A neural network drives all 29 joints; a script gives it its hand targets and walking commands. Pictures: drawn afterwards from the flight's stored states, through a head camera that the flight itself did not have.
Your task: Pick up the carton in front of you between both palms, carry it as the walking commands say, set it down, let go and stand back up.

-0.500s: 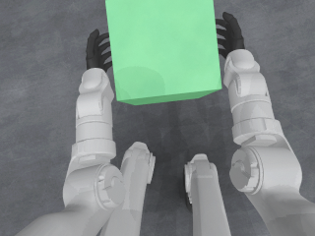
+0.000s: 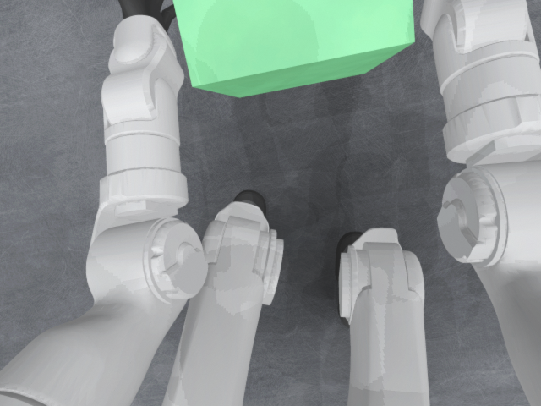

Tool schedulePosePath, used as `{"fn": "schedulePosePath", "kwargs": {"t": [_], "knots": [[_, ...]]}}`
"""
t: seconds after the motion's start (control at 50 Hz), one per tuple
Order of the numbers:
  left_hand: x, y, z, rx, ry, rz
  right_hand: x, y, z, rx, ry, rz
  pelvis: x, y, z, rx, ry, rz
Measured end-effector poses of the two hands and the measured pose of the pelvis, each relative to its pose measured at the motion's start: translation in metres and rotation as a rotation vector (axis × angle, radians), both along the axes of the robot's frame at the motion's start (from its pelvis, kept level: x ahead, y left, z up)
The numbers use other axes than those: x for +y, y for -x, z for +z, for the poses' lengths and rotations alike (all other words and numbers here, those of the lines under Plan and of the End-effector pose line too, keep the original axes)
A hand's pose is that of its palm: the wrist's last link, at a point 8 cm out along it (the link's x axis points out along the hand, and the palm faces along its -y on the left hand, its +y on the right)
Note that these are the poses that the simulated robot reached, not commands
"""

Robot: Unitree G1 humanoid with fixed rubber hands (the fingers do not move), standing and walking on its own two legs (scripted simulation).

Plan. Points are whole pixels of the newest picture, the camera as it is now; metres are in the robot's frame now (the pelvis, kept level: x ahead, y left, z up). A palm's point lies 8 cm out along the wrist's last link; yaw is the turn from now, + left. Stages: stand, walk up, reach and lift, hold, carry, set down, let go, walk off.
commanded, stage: set down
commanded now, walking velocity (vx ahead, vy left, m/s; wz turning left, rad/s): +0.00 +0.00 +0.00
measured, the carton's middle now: out of the picture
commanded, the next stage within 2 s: none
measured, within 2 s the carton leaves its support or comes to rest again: rests again in 0.62 s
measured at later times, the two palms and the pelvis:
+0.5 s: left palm (159, 24) +0.50 +0.23 -0.20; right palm out of the picture +0.59 -0.06 -0.22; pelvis +0.00 -0.01 -0.03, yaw +0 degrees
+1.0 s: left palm (154, 27) +0.50 +0.24 -0.21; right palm out of the picture +0.59 -0.05 -0.22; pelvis +0.00 -0.01 -0.05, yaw +1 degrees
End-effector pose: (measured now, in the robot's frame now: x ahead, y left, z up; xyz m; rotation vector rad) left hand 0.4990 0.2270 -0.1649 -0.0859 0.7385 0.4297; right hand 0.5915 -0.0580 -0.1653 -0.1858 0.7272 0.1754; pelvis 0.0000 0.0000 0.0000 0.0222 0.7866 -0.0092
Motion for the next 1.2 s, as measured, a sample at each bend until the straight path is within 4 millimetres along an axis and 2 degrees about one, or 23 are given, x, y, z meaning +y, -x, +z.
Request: {"fn": "schedulePosePath", "kwargs": {"t": [0.08, 0.18, 0.28, 0.42, 0.82, 1.2], "knots": [[0.003, -0.003, -0.021, 0.013, -0.003, -0.003, 0.003, -0.005, -0.022, 0.011, 0.001, 0.011, 0.000, -0.002, -0.011, -0.027, -0.005, -0.012], [0.006, -0.010, -0.026, 0.018, -0.009, -0.009, 0.004, -0.008, -0.037, 0.016, -0.006, 0.019, 0.000, -0.007, -0.020, -0.034, -0.019, -0.019], [0.004, -0.013, -0.029, 0.013, -0.006, -0.019, 0.001, -0.009, -0.041, 0.012, -0.006, 0.020, -0.002, -0.008, -0.027, -0.031, -0.029, -0.024], [0.002, -0.007, -0.034, 0.034, 0.002, -0.042, -0.003, -0.003, -0.047, 0.030, 0.003, 0.027, -0.005, -0.005, -0.033, -0.049, -0.037, -0.033], [0.014, -0.001, -0.050, 0.058, -0.001, -0.078, 0.005, 0.000, -0.055, 0.026, -0.056, 0.059, -0.007, 0.003, -0.043, -0.127, -0.046, -0.037], [0.015, -0.002, -0.057, 0.066, 0.004, -0.097, 0.000, 0.000, -0.065, 0.009, -0.096, 0.088, -0.010, 0.004, -0.050, -0.159, -0.063, -0.034]]}}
